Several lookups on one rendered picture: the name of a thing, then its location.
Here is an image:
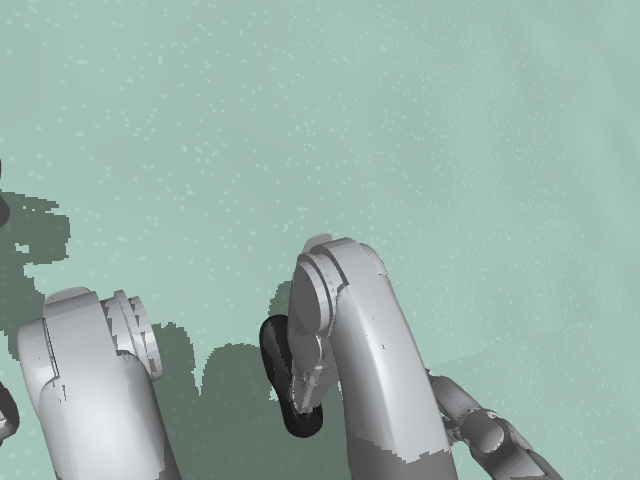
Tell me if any right robot hand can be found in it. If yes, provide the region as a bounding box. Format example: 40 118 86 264
425 368 483 446

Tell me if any bottle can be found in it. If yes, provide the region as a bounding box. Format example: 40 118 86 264
0 195 10 228

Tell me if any right robot foot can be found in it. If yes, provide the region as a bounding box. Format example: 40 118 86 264
259 315 323 438

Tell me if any left robot arm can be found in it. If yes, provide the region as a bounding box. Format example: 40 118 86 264
0 381 20 446

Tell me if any right robot arm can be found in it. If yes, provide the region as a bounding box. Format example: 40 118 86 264
460 409 564 480

